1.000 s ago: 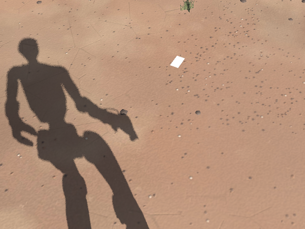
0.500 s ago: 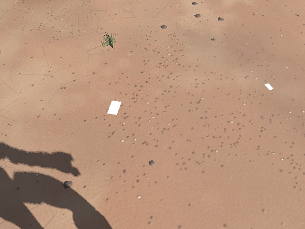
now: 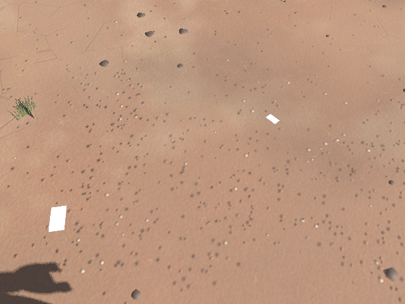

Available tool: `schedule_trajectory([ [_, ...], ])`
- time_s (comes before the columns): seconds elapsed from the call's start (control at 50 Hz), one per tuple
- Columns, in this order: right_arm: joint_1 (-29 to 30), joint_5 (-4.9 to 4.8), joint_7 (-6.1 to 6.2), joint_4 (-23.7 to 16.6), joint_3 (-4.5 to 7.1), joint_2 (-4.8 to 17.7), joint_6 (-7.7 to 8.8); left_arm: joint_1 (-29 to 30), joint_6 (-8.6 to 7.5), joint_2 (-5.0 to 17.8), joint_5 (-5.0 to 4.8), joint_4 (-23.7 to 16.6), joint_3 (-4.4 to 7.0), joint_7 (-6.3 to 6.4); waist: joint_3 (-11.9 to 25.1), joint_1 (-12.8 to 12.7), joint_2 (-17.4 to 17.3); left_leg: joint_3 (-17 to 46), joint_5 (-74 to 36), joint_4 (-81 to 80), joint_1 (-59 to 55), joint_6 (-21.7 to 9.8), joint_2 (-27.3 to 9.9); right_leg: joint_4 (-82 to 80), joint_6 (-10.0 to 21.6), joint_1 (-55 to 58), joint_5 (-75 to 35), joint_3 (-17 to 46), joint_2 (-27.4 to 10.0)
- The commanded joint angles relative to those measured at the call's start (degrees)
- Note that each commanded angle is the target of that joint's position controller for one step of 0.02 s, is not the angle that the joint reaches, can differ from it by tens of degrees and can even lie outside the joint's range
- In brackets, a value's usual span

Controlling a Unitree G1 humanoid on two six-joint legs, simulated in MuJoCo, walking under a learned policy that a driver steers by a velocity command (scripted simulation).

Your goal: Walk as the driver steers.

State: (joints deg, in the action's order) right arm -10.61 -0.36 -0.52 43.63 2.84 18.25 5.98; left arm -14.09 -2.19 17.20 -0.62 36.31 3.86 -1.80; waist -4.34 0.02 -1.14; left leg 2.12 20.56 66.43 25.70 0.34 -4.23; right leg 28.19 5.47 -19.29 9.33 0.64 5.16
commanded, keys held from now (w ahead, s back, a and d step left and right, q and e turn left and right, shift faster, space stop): w+e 0.80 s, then w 0.20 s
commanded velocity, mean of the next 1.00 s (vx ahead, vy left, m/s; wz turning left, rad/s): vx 0.50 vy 0.00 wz -0.56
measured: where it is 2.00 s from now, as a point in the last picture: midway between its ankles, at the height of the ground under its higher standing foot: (312, 153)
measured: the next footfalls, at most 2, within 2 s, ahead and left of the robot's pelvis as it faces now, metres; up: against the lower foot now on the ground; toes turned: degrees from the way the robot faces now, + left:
left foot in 0.34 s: +0.39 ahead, +0.12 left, +0.00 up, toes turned -15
right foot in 0.84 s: +0.56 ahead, -0.23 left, +0.00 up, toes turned -32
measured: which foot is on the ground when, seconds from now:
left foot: up 0.00-0.32, down 0.34-0.86, up 0.88-1.00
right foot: down 0.00-0.34, up 0.36-0.82, down 0.84-1.00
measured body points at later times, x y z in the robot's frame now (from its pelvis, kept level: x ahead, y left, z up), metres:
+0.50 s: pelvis +0.29 +0.04 +0.00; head +0.32 +0.04 +0.45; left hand +0.47 +0.28 -0.11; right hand +0.35 -0.26 -0.10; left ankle +0.36 +0.13 -0.73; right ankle +0.20 -0.07 -0.65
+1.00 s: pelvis +0.53 -0.12 +0.00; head +0.55 -0.15 +0.45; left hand +0.79 +0.03 -0.09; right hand +0.46 -0.42 -0.12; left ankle +0.55 +0.05 -0.64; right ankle +0.53 -0.21 -0.73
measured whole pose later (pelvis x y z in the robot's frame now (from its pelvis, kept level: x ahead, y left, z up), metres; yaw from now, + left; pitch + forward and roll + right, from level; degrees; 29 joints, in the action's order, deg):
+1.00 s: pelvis +0.53 -0.12 +0.00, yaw -33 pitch +1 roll +0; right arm -12.9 -1.2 -0.7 45.1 2.6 18.3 5.3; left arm -12.2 -2.5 16.1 -0.3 37.6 3.4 -1.7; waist -3.9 0.4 -1.6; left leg 0.3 20.6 67.3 25.4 0.1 -5.3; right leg 27.8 5.0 -18.8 9.5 -1.5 4.4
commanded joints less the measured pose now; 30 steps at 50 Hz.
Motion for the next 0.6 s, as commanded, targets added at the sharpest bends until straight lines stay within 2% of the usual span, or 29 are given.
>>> schedule_trajectory([
  [0.02,-1.57,0.99,0.16,-3.74,1.82,6.64,0.2,1.02,-1.58,7.65,0.37,-4.21,2.08,0.92,7.1,1.34,3.85,2.16,-4.29,-4.45,9.71,1.74,-2.71,-15.01,12.18,10.88,-12.13,20.58,-15.14],
  [0.08,3.7,1.45,0.3,-5.25,1.14,4.43,-0.66,-1.46,-1.57,8.99,0.02,-2.51,2.43,2.08,4.77,-0.04,3.2,0.99,-12.77,-14.51,10.54,4.02,-1.13,-15.58,10.92,7.09,-14.11,16.04,-12.44],
  [0.14,10.15,1.09,-0.17,-6.8,0.34,2.64,-0.38,-3.78,-1.1,9.45,-0.34,-0.98,2.56,2.71,3.72,-2.57,4.7,0.73,-23.61,-27.83,6.53,4.28,1.63,-14.74,8.02,4.91,-8.72,13.86,-9.71],
  [0.18,13.56,0.5,-0.64,-7.87,0.23,2.69,0.0,-5.8,-0.93,9.86,-0.58,0.25,2.73,2.82,3.14,-3.98,5.09,0.74,-26.93,-32.67,3.71,3.93,3.16,-14.28,7.08,4.52,-5.61,15.34,-10.09],
  [0.22,14.97,0.09,-1.05,-8.64,0.62,3.87,0.41,-7.24,-0.68,9.44,-0.92,1.37,2.7,2.89,2.93,-4.28,5.61,2.1,-26.25,-35.87,3.3,3.09,3.61,-11.64,6.64,7.41,-3.8,18.31,-11.32],
  [0.28,13.17,-0.06,-1.37,-8.54,1.52,5.7,1.04,-7.29,-0.03,8.98,-0.87,2.09,2.75,3.22,3.33,-2.84,7.58,3.07,-19.36,-38.3,1.11,1.02,3.94,-6.43,5.56,12.32,-5.01,23.13,-13.18],
  [0.3,10.49,-0.06,-1.23,-7.97,1.93,6.2,1.28,-6.73,0.25,8.78,-0.78,2.1,2.76,3.21,3.97,-1.39,8.54,2.26,-17.15,-39.19,-2.34,-0.05,4.24,-4.31,4.93,12.56,-7.05,23.89,-12.97],
  [0.32,5.23,0.26,-0.84,-6.7,2.73,7.3,1.53,-6.02,0.35,7.4,-0.65,1.84,2.26,3.09,6.66,1.4,8.28,1.26,-17.68,-41.37,-10.27,-1.67,4.16,0.64,3.41,11.56,-10.49,22.67,-10.58],
  [0.34,-2.58,1.27,-0.4,-5.98,3.56,9.7,1.81,-5.75,0.23,4.3,-0.04,0.97,1.05,2.81,14.14,4.99,5.02,7.1,-16.55,-39.53,-24.56,-5.11,-2.82,13.86,1.36,6.23,-7.2,19.29,-7.43],
  [0.36,-9.73,2.16,-0.16,-4.57,4.86,14.58,1.16,-13.12,-0.19,0.61,-1.2,-0.2,-0.11,2.83,23.57,3.57,-10.68,30.94,-5.7,-42.42,-46.49,-14.35,-16.56,34.23,-3.46,-13.62,14.18,10.96,1.12],
  [0.38,-10.48,0.43,-0.73,-3.99,4.28,11.2,0.69,-14.5,-0.5,4.49,-1.75,0.04,0.09,2.96,23.44,3.46,-15.44,45.01,8.11,-47.85,-47.84,-16.01,-20.64,43.86,-4.39,-23.24,24.71,10.72,-1.65],
  [0.4,-7.6,0.04,-0.43,-4.81,3.11,6.75,0.32,-9.02,-0.24,8.96,-1.81,0.3,1.32,2.93,15.1,4.81,-8.56,37.36,11.95,-49.37,-40.77,-13.39,-18.37,47.41,-4.88,-26.22,19.64,10.75,-4.61],
  [0.42,-4.62,0.46,-0.14,-5.2,2.58,5.31,-0.21,-4.63,0.09,9.65,-1.15,-0.48,1.6,3.0,9.82,4.48,-4.34,28.82,6.22,-49.98,-33.3,-11.35,-16.03,46.98,-5.14,-25.25,15.4,8.2,-6.61],
  [0.44,-2.61,0.79,-0.01,-4.79,2.17,4.26,-0.49,-2.0,0.1,8.93,-0.5,-1.31,1.71,2.87,5.81,3.51,-3.12,22.68,-0.61,-51.4,-26.73,-10.78,-13.71,44.31,-5.19,-23.98,12.51,7.65,-8.19],
  [0.46,-1.77,1.23,0.17,-4.47,1.76,3.32,-0.39,-1.7,0.27,7.76,-0.5,-1.55,1.78,2.57,4.09,2.19,-3.92,18.02,-4.92,-53.0,-22.5,-10.21,-11.96,42.17,-4.97,-21.68,10.56,7.55,-9.8],
  [0.5,-1.29,0.87,0.22,-3.6,1.84,3.05,0.06,-2.47,0.89,5.04,-1.15,-1.59,1.32,2.17,3.23,1.06,-5.73,11.63,-10.28,-55.58,-19.01,-10.43,-10.53,38.96,-5.06,-19.24,9.38,6.1,-11.14],
  [0.54,-1.69,0.52,0.22,-2.55,2.36,4.36,0.48,-0.58,1.28,3.56,-0.88,-2.55,0.9,2.09,2.49,0.99,-4.33,7.2,-15.31,-57.34,-18.71,-11.33,-10.84,35.22,-5.53,-20.82,7.16,5.44,-11.72],
  [0.6,-2.13,0.55,0.24,-1.43,2.99,6.33,0.37,2.09,1.04,2.82,-0.58,-3.31,0.52,1.47,2.67,1.44,-2.86,1.01,-22.08,-58.05,-20.84,-11.36,-10.79,27.44,-5.96,-21.86,-1.0,4.66,-12.11],
])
